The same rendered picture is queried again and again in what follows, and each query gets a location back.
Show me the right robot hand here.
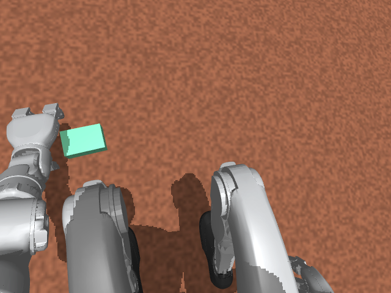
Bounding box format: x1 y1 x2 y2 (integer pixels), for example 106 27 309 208
288 256 334 293

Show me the right robot foot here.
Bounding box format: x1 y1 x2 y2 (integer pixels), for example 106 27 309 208
199 211 233 289

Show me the left robot arm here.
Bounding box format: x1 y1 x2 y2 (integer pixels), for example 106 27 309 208
0 144 51 293

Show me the left robot hand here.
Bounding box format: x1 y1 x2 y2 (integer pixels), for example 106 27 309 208
6 103 64 171

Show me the small box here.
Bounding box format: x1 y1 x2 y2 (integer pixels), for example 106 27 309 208
60 124 108 159

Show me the left robot foot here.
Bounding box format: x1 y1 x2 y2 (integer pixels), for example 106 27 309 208
128 227 143 293

